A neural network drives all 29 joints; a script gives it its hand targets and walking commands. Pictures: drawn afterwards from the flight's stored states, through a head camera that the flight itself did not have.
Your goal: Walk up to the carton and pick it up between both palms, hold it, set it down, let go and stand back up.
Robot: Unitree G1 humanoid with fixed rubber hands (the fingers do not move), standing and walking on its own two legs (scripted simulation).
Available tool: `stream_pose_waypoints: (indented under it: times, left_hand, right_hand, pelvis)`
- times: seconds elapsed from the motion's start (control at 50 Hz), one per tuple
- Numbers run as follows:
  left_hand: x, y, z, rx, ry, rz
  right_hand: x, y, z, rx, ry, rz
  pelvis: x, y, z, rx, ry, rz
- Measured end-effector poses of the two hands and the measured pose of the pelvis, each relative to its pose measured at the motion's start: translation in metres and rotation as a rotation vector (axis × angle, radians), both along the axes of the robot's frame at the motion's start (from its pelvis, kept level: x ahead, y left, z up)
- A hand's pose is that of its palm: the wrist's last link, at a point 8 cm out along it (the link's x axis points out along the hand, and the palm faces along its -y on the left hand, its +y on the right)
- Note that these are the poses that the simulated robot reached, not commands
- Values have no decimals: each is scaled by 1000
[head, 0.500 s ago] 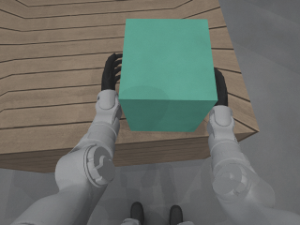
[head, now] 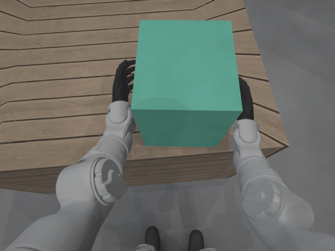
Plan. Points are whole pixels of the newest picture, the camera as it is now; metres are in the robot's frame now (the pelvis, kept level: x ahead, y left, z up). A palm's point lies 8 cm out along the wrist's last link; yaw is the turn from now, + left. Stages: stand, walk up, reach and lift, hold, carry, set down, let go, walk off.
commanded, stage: reach and lift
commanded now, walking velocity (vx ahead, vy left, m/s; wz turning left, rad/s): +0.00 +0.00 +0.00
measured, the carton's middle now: (182, 91) +0.50 -0.02 -0.01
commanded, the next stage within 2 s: none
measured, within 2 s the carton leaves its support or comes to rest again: leaves its support in 1.30 s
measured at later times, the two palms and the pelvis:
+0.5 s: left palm (121, 98) +0.47 +0.13 +0.00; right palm (244, 114) +0.43 -0.16 -0.02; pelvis -0.01 +0.00 -0.02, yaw -1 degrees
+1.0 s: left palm (120, 111) +0.44 +0.13 +0.00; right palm (245, 121) +0.41 -0.16 -0.01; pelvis -0.02 +0.01 -0.04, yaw -1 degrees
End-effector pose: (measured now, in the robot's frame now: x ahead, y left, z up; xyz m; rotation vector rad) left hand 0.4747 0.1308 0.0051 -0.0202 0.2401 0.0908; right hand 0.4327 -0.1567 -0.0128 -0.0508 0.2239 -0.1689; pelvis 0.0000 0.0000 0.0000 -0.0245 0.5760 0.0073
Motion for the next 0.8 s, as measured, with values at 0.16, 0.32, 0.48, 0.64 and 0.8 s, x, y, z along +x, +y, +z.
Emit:
stream_pose_waypoints:
  times: [0.16, 0.32, 0.48, 0.64, 0.8]
  left_hand:
    - [-1, 0, -3, 1, -19, -15]
    - [-3, 0, -4, 6, -28, -17]
    - [-5, 2, -4, 13, -22, -29]
    - [-10, 1, -5, 27, -13, -36]
    - [-18, 2, -5, 35, 2, -37]
  right_hand:
    - [-1, -1, -2, 10, -18, 4]
    - [-2, -3, -5, 30, -31, 21]
    - [-3, -4, -5, 28, -32, 45]
    - [-5, -4, -5, 30, -23, 58]
    - [-10, -4, -4, 22, -4, 48]
  pelvis:
    - [-2, 1, -3, -4, 18, 1]
    - [-6, 4, -10, -14, 35, -3]
    - [-10, 3, -17, -15, 33, -8]
    - [-11, 3, -23, -19, 30, -6]
    - [-13, 4, -29, -23, 14, -3]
